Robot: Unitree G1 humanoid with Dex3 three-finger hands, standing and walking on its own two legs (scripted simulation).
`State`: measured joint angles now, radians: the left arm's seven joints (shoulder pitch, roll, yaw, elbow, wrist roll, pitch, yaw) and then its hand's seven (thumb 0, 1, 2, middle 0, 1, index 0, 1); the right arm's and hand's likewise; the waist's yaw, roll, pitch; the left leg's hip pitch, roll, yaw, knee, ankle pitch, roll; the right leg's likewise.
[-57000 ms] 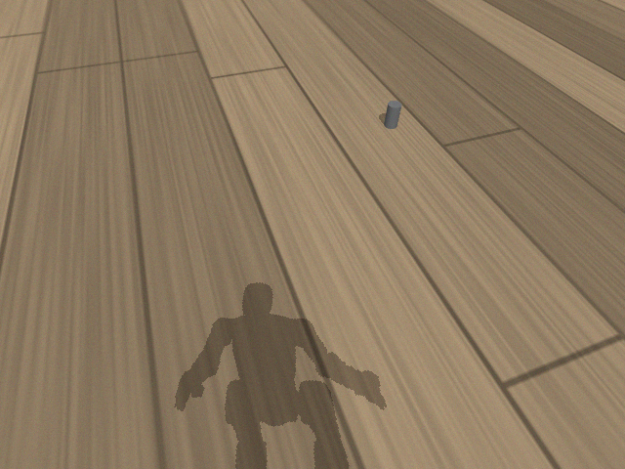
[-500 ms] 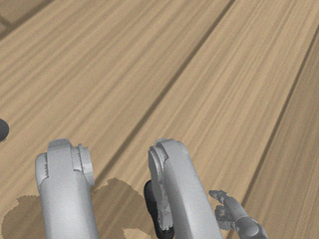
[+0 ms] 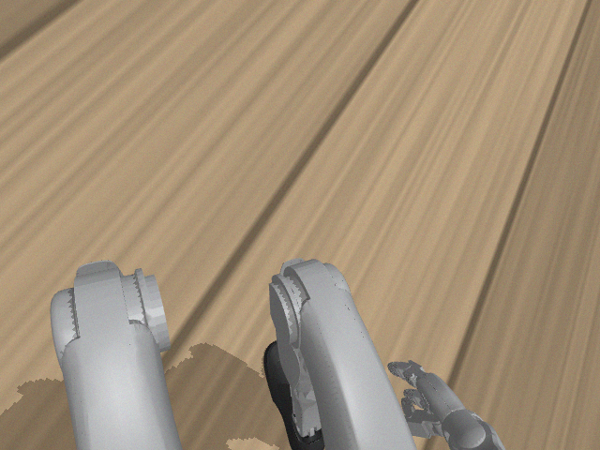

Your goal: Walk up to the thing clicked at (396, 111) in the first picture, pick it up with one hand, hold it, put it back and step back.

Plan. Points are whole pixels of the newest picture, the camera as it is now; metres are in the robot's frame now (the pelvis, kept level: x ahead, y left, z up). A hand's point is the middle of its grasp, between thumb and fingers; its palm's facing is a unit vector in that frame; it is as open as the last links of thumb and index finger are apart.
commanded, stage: open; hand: left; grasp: from above
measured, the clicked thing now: out of the picture +0.35 +0.43 -0.24
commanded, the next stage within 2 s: withdraw in 0.22 s
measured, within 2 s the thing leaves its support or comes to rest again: neither
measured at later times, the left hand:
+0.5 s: hand out of the picture +0.34 +0.42 -0.18, palm faces -0.38 -0.18 -0.91, open 12.1 cm
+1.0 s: hand out of the picture +0.36 +0.40 -0.01, palm faces -0.44 -0.16 -0.89, open 13.3 cm
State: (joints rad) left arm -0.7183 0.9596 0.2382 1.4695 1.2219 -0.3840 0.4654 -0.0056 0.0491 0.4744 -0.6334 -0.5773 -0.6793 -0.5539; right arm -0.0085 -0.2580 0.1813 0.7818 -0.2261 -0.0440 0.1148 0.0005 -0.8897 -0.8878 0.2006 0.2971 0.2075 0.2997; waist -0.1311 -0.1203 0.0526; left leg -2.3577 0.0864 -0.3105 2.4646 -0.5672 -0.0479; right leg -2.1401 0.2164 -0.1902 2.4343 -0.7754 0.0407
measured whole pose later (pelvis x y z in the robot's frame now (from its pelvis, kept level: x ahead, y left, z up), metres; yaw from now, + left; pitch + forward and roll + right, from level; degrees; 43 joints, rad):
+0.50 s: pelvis +0.00 +0.00 +0.00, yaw +0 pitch +25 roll -12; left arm -0.66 0.92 0.26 1.30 1.23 -0.34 0.44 0.00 -0.17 0.69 -0.34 -0.75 -0.37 -0.73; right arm -0.02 -0.25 0.16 0.76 -0.21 -0.06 0.13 0.00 -0.89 -0.89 0.20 0.30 0.21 0.30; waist -0.12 -0.13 0.06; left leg -2.35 0.08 -0.31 2.46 -0.57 -0.05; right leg -2.12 0.21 -0.19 2.42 -0.79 0.04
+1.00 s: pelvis +0.00 +0.00 +0.11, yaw +5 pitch +31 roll -9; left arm -0.67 0.76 0.04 1.01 1.04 -0.15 0.11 0.00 -0.34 0.83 -0.21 -0.85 -0.23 -0.84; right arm 0.09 -0.26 0.06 0.68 -0.08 0.03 0.09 0.00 -0.90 -0.89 0.20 0.30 0.21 0.30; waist -0.10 -0.01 -0.12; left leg -2.11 0.10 -0.19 2.10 -0.56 -0.02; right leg -1.91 0.17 -0.10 2.09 -0.75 0.02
